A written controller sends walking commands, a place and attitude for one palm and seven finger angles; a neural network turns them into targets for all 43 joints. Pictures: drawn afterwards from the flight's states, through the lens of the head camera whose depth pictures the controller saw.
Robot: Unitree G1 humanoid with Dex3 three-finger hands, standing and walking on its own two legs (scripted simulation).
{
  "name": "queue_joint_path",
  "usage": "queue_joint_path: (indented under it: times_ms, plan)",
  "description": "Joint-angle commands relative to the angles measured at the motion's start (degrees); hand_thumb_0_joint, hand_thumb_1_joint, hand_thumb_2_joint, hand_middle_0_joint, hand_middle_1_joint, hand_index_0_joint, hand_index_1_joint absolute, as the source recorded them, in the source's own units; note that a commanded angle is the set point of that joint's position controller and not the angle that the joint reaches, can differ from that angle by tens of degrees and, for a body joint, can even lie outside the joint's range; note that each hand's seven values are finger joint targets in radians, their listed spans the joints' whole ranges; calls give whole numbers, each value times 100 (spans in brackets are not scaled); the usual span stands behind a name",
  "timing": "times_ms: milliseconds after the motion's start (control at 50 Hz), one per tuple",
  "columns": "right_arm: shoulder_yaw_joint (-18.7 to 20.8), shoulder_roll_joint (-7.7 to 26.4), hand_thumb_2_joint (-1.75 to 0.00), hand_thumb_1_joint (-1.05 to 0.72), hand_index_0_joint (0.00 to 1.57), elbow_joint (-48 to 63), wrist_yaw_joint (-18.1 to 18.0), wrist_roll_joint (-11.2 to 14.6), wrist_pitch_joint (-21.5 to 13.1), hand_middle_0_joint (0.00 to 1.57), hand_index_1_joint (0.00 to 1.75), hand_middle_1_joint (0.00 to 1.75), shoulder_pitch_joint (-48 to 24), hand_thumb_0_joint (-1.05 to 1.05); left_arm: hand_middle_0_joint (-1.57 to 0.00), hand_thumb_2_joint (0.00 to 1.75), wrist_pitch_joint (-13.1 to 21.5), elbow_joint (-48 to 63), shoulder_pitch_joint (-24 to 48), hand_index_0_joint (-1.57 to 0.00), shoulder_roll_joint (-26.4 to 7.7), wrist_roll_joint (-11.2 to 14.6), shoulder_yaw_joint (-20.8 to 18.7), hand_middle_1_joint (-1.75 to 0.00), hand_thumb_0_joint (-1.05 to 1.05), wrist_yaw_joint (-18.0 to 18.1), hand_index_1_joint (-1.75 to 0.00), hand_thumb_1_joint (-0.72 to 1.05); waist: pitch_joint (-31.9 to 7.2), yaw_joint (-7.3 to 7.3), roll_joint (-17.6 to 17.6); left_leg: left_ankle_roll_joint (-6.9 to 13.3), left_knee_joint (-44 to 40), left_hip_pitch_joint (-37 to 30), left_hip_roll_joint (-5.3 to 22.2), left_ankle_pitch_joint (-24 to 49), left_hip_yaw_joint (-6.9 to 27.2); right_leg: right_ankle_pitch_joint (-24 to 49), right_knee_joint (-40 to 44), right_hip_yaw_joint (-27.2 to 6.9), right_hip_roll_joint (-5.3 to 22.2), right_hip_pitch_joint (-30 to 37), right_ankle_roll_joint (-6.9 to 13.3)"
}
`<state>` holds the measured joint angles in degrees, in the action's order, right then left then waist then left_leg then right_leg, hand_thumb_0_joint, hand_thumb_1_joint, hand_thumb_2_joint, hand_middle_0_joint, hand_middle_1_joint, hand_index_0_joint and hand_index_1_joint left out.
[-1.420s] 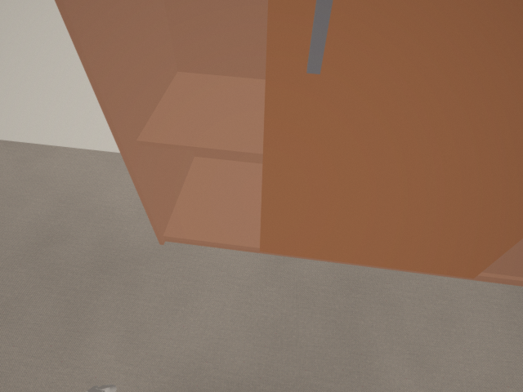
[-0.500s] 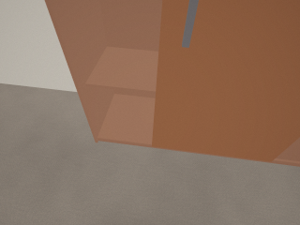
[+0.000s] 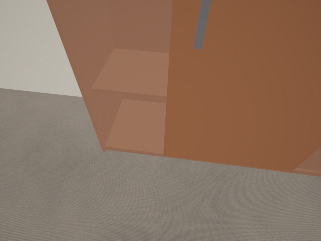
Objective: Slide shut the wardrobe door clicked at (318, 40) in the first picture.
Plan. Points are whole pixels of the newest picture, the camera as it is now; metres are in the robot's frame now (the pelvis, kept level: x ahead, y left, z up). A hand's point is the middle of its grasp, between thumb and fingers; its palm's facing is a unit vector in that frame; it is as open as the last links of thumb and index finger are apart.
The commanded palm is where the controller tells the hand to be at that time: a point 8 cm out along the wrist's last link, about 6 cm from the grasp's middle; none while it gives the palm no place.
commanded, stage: look at it before walking up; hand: right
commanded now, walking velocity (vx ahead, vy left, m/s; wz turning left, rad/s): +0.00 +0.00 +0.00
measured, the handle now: (202, 15) +0.74 -0.09 +0.23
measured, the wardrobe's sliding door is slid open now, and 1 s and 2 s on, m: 0.43 0.43 0.43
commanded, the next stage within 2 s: take the last steps up to it in 0.12 s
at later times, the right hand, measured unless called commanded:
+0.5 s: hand out of the picture +0.04 -0.20 -0.19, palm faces +0.01 +0.98 -0.21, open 7.4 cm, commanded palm none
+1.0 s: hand (223, 206) +0.28 -0.20 -0.20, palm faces -0.01 +0.99 -0.14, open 7.4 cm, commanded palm none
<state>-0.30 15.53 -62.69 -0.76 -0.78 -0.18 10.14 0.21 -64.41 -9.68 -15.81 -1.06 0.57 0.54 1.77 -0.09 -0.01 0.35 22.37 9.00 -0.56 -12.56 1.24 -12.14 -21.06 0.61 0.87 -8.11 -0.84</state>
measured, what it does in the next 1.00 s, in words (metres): walks ahead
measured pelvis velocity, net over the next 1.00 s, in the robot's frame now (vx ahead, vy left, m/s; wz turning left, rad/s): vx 0.21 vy -0.02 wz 0.00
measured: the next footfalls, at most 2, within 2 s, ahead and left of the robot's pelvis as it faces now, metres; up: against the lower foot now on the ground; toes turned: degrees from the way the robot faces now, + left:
left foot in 1.04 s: +0.40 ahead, +0.07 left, +0.00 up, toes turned +6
right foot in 1.48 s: +0.26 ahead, -0.14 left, +0.00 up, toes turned -3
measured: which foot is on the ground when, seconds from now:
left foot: down 0.00-0.68, up 0.70-1.00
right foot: down 0.00-1.00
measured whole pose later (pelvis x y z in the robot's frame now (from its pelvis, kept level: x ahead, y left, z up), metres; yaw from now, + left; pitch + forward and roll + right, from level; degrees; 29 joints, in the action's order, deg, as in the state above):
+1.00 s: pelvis +0.21 -0.02 -0.02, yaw +0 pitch +0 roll +2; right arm 2.7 10.1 -59.3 0.8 -1.2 -0.9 8.5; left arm 3.2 -68.6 -27.7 -4.2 -1.3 -0.2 2.9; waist 6.9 -1.6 0.1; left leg 3.0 41.5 32.1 0.4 -9.0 -8.3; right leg -26.8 -18.8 6.9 2.5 8.7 0.4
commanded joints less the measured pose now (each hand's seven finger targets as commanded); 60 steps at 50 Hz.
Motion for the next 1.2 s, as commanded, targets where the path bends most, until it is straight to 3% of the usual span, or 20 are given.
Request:
queue_joint_path:
  times_ms: [0,220,320,400,480,560,600,620,640,660,700,760,860,960,1000,1040,1060,1080,1120,1180]
  plan:
    - [209,1019,-90,-90,20,300,-45,23,-115,20,30,30,-62,0,-20,90,132,279,80,-20,-1009,30,-181,-30,0,85,-30,90,-278,5,-13,103,-371,2,641,832,499,810,295,-457,573,131,179]
    - [223,1058,-90,-90,20,285,-53,18,-130,20,30,30,-62,0,-20,90,142,274,143,-20,-1036,36,-190,-30,0,88,-30,90,-312,12,23,97,-372,-99,674,1100,455,1018,304,-455,587,211,188]
    - [168,596,-90,-90,20,115,30,-39,24,20,30,30,456,0,-20,90,12,132,-240,-20,-549,-45,-132,-30,0,20,-30,90,261,36,155,151,-404,381,533,-1691,552,-1506,178,-434,443,-369,250]
    - [241,544,-90,-90,20,165,102,-54,2,20,30,30,723,0,-20,90,42,211,-375,-20,-513,-61,-189,-30,0,16,-30,90,780,52,105,319,-220,710,475,-2094,682,-1991,-78,-522,456,-837,381]
    - [312,467,-90,-90,20,108,87,-44,-102,20,30,30,1170,0,-20,90,157,297,-556,-20,-327,-29,-205,-30,0,43,-30,90,676,111,298,524,-39,226,640,-1290,911,-1176,-890,-306,366,-1180,412]
    - [428,605,-90,-90,20,-102,-2,-59,-217,20,30,30,1795,0,-20,90,253,507,-307,-20,-16,3,-201,-30,0,65,-30,90,522,240,931,1142,-365,-829,1504,601,1783,-1646,-2256,402,146,-2083,225]
    - [436,495,-90,-90,20,-127,-39,-89,-247,20,30,30,1737,0,-20,90,323,469,-462,-20,84,23,-210,-30,0,71,-30,90,427,102,630,1163,112,-855,1482,1890,1365,-1677,-1699,448,232,-1727,264]
    - [412,421,-90,-90,20,-74,-39,-57,-237,20,30,30,1428,0,-20,90,349,275,-1002,-20,102,20,-221,-30,0,84,-30,90,294,-271,383,918,842,-159,1204,2472,833,-1214,-757,450,219,-548,350]
    - [375,173,-90,-90,20,28,-17,-2,-229,20,30,30,1133,0,-20,90,404,-109,-2064,-20,-149,-38,-316,-30,0,122,-30,90,-99,-706,-569,486,2591,968,453,2367,40,302,34,-452,692,1086,671]
    - [259,-204,-90,-90,20,270,35,36,-282,20,30,30,725,0,-20,90,414,-476,-3079,-20,-708,-64,-466,-30,0,206,-30,90,-105,-938,-1971,96,4126,2873,-194,-1225,-588,2769,236,-2240,2147,2233,1188]
    - [384,5,-90,-90,20,263,-17,-73,-222,20,30,30,373,0,-20,90,348,-624,-3125,-20,-331,-66,-290,-30,0,344,-30,90,507,-764,-1071,205,5122,3544,201,-1668,100,5213,-104,-1705,2372,2007,1127]
    - [384,-328,-90,-90,20,248,161,-105,-138,20,30,30,470,0,-20,90,454,-282,-2288,-20,62,-52,-244,-30,0,347,-30,90,905,-292,-380,130,4988,3508,396,-916,-303,3937,306,-635,1804,1304,841]
    - [295,-590,-90,-90,20,437,245,-41,-55,20,30,30,104,0,-20,90,477,-211,-2133,-20,276,-31,-191,-30,0,350,-30,90,987,-115,-878,97,3066,2746,192,187,-1018,4176,663,390,994,705,504]
    - [364,-281,-90,-90,20,261,135,-31,-105,20,30,30,896,0,-20,90,373,-184,-1798,-20,-164,45,-374,-30,0,333,-30,90,132,330,-921,448,1483,801,-129,645,-1045,5236,-471,448,1306,925,612]
    - [446,-70,-90,-90,20,-41,57,-68,-187,20,30,30,1847,0,-20,90,323,-141,-1622,-20,-124,93,-388,-30,0,305,-30,90,-242,802,-640,546,705,-640,19,1694,-894,4338,-1965,477,1033,328,394]
    - [551,637,-90,-90,20,-81,-102,-42,-313,20,30,30,2192,0,-20,90,291,-149,-2493,-20,459,213,-323,-30,0,255,-30,90,-1757,482,932,1556,705,-2104,2549,7055,1818,-2299,-5328,121,-283,-900,128]
    - [500,640,-90,-90,20,135,-171,19,-296,20,30,30,1614,0,-20,90,203,-45,-2278,-20,250,233,-389,-30,0,296,-30,90,-1387,302,445,1659,318,-1278,2522,6871,1373,-2136,-5226,-524,-103,-671,303]
    - [565,997,-90,-90,20,366,-177,-28,-284,20,30,30,948,0,-20,90,155,78,-1848,-20,36,270,-479,-30,0,260,-30,90,-933,220,633,1724,190,-624,2466,5998,1235,-2031,-5225,-574,107,-741,338]
    - [383,156,-90,-90,20,459,-260,-18,-111,20,30,30,559,0,-20,90,-79,48,-1621,-20,610,162,-359,-30,0,262,-30,90,-321,43,350,1491,-39,452,2225,4956,780,-1835,-5305,-450,181,-949,171]
    - [419,143,-90,-90,20,662,-281,-59,-42,20,30,30,119,0,-20,90,-309,151,-1477,-20,653,80,-388,-30,0,193,-30,90,-176,-187,25,1284,-296,1252,2047,3852,332,-1842,-4772,-307,131,-935,31]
